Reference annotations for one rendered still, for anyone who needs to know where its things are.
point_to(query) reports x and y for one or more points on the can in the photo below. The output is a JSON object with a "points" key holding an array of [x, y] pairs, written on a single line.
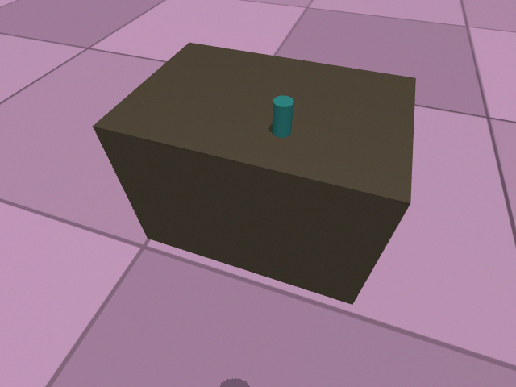
{"points": [[282, 116]]}

